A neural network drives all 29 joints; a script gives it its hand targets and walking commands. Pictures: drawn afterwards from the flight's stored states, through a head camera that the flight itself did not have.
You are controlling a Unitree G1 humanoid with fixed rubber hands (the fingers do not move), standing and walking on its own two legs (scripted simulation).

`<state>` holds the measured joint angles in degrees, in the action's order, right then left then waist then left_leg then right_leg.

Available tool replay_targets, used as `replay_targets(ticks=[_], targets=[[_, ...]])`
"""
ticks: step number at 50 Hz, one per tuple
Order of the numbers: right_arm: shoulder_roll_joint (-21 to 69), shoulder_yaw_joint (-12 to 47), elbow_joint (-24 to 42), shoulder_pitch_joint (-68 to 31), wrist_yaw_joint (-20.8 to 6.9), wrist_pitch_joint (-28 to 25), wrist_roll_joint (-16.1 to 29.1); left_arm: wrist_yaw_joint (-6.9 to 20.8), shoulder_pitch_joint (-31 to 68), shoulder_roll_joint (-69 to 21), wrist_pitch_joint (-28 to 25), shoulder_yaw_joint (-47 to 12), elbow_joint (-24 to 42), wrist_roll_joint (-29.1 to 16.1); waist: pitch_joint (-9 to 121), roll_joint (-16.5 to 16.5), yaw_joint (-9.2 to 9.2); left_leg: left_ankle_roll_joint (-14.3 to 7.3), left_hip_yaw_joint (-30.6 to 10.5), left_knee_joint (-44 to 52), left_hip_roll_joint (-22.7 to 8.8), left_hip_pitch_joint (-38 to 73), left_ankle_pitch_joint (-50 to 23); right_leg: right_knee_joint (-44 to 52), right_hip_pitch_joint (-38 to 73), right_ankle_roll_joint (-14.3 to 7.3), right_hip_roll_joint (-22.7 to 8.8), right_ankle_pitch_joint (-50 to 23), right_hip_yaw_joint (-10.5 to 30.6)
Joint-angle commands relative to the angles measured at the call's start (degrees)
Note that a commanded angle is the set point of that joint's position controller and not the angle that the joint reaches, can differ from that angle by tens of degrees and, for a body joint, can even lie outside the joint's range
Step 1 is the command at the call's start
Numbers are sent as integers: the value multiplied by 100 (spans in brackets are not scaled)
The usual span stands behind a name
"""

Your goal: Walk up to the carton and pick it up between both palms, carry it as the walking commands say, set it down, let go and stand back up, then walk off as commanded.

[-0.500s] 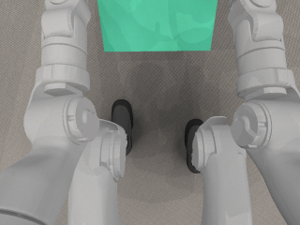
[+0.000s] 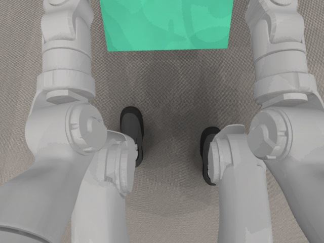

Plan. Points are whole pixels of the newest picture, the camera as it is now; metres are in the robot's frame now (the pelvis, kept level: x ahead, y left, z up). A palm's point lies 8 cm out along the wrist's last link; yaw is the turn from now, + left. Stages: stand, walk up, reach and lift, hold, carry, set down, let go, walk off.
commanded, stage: set down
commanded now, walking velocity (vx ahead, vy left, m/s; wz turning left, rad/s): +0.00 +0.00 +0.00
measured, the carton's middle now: out of the picture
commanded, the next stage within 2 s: none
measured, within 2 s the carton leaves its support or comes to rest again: neither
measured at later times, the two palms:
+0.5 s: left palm out of the picture +0.55 +0.20 -0.20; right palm out of the picture +0.56 -0.10 -0.20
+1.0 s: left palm (56, 12) +0.49 +0.26 -0.22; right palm (266, 13) +0.52 -0.14 -0.23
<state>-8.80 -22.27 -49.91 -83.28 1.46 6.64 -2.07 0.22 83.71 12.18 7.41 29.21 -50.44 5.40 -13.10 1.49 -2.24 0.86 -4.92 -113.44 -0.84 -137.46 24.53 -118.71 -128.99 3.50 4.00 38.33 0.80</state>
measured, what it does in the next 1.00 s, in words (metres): stands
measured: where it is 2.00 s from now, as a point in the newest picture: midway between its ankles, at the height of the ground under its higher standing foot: (172, 155)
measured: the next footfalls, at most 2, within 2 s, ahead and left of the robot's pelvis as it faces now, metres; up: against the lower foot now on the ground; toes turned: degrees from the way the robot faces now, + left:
none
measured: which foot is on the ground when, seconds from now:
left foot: down 0.00-1.00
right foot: down 0.00-1.00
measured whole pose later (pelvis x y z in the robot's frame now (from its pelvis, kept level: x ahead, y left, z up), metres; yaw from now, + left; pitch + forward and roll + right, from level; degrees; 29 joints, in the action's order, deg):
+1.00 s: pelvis -0.03 -0.01 -0.01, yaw +2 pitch +37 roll -1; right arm -22.1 -3.5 -51.5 -82.2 8.9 7.5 12.2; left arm -4.2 86.0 26.7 3.0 9.7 -61.3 -12.6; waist -30.6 0.9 -3.6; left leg 1.3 -4.8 -114.5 -1.5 -129.3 22.0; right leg -121.4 -123.0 2.5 4.8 35.2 0.9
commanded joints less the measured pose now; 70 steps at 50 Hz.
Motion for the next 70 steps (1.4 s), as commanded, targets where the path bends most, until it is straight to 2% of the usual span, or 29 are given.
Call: replay_targets(ticks=[1,4,5,7,12,13,20,21,23,26,28,30,31,33,34,36,39,42,46,47,53,54,57,59,62,64,67,68,70], targets=[[4275,1629,-655,-773,-1184,700,-477,1364,323,-4072,693,-1904,-1569,527,4528,-267,-41,40,739,-50,386,3975,-1214,843,1238,-95,354,-1505,-354],[4296,1550,-734,-472,-1169,676,-579,1346,280,-4021,655,-1866,-1566,500,4645,-289,61,66,721,-77,411,4048,-1411,790,1298,-71,380,-1736,-406],[4265,1633,-764,-503,-1149,693,-584,1365,130,-3953,650,-1809,-1616,527,4468,-491,21,26,675,-83,396,3929,-1497,812,1289,-33,344,-1799,-399],[4333,1643,-849,-428,-1138,669,-474,1301,120,-3822,628,-1822,-1682,599,4606,-336,-97,25,701,-48,378,4093,-1430,793,1297,-33,356,-1721,-380],[3787,1544,-814,-433,-1029,559,-546,1223,92,-3621,535,-1831,-1662,466,4718,-480,116,68,598,-33,407,4142,-1519,731,1371,2,334,-1800,-490],[3654,1587,-786,-406,-997,514,-473,1171,48,-3511,499,-1850,-1624,471,4871,-438,21,69,633,-79,394,4263,-1678,710,1430,-5,348,-1859,-501],[2581,1522,-898,-58,-589,249,-399,799,-389,-2331,197,-1591,-1750,445,5060,-360,-95,114,616,-159,298,4482,-1859,771,1671,69,285,-2022,-453],[2303,1454,-978,95,-480,217,-455,759,-433,-2197,173,-1545,-1756,352,5157,-487,60,125,636,-191,287,4428,-1896,849,1862,71,274,-2090,-463],[1775,1446,-948,165,-311,91,-374,528,-573,-1440,6,-1463,-1744,297,5293,-648,-14,94,565,-178,262,4587,-1947,748,1962,141,249,-2158,-548],[218,1345,-600,145,146,-178,-209,59,-697,-173,-294,-1268,-1579,119,5642,-436,-107,145,609,-237,245,4767,-2182,690,2140,135,234,-2354,-475],[-429,1570,-120,-91,431,-403,-5,-269,-370,738,-596,-1205,-999,-187,6422,-841,-123,81,598,-329,263,4901,-2701,555,2729,164,190,-3021,-472],[-809,1563,576,-407,623,-597,389,-495,40,1062,-846,-1178,-411,-594,7469,-755,-264,-61,562,-427,263,5529,-3382,455,3024,168,231,-3811,-386],[-981,1524,892,-536,683,-660,502,-567,145,1127,-907,-1370,-268,-871,7835,-854,-74,-105,473,-508,225,5681,-3646,377,3037,167,191,-4072,-413],[-1121,1670,1233,-662,762,-712,975,-680,415,1316,-1024,-1500,67,-1331,8353,-680,-197,-243,236,-634,85,6736,-4555,340,2325,182,189,-4039,-417],[-1016,1903,1122,-625,759,-706,1208,-690,256,1193,-989,-1555,-198,-1392,8073,-526,-301,-273,206,-572,15,6884,-4437,450,2054,143,166,-3715,-391],[-1017,2121,802,-699,753,-643,1415,-673,153,1213,-941,-1768,-978,-1661,7634,-871,-256,-324,298,-456,37,6189,-3639,466,2324,115,133,-3348,-404],[-1211,2275,827,-1029,740,-478,1584,-643,478,1946,-949,-1639,-1027,-1688,8076,-1236,-633,-229,706,-490,17,5219,-3007,429,3652,140,60,-3598,-148],[-1388,2194,898,-1443,770,-376,1497,-549,839,2356,-870,-1576,-1023,-1896,7900,-1705,-399,-258,768,-575,-17,4640,-2394,529,4015,165,-7,-3247,-94],[-1713,2148,1570,-1964,847,-188,1754,-482,1590,2472,-710,-1884,-174,-2180,8664,-1197,-309,-246,870,-520,-24,5335,-2222,661,4404,89,-27,-2800,-114],[-1557,2373,1497,-2016,883,-95,1876,-455,1662,2551,-632,-1930,-152,-2300,8815,-1290,-452,-260,939,-477,-23,5367,-1981,701,4695,98,-77,-2617,-150],[-1852,2338,3205,-2596,1096,411,2359,-560,2757,3015,-131,-2176,2657,-2721,11901,-558,-408,-213,1002,-366,92,7926,-2717,686,6168,-30,5,-3072,-445],[-2018,2279,3375,-2600,1122,496,2316,-598,2704,3064,-15,-2145,2700,-2682,11844,-553,-331,-238,968,-320,128,8115,-2571,743,5971,-44,50,-2857,-484],[-2285,1981,1456,-2040,1088,764,1840,-643,2459,3047,300,-2046,1290,-2258,9405,-36,-147,-177,923,89,81,7561,-1325,1044,4267,-135,-68,-1344,-569],[-2269,1644,895,-1863,964,748,1596,-614,2048,2554,402,-2079,500,-2006,8315,158,29,-130,854,447,96,7240,-772,1339,3605,-186,-77,-695,-639],[-2142,1415,162,-1687,865,770,1353,-591,2272,2442,419,-2117,416,-1738,7881,471,237,-48,800,751,138,7429,-389,1602,3205,-241,-25,-280,-724],[-2141,1333,68,-1777,821,813,1340,-582,2578,2492,466,-2031,661,-1598,7918,695,192,-16,765,936,136,7750,-254,1762,3098,-288,-10,-133,-713],[-2344,1314,1025,-2053,855,859,1338,-570,2526,2550,577,-1872,1095,-1589,9013,428,187,-49,844,1005,226,8236,-605,2017,3926,-262,46,-371,-713],[-2243,1400,1074,-2032,867,972,1450,-587,2491,2593,674,-1867,1061,-1499,9129,504,11,-64,879,1091,248,8421,-694,2089,4031,-250,43,-411,-679],[-2486,1301,2620,-2290,998,1076,1523,-639,2666,2737,769,-1835,2370,-1649,10749,459,-1,-59,959,1152,363,9037,-1302,2123,5121,-210,140,-1132,-683]])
